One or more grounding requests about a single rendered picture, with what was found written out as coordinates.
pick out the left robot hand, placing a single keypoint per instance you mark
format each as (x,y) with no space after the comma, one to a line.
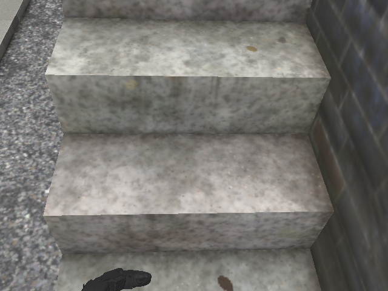
(118,279)

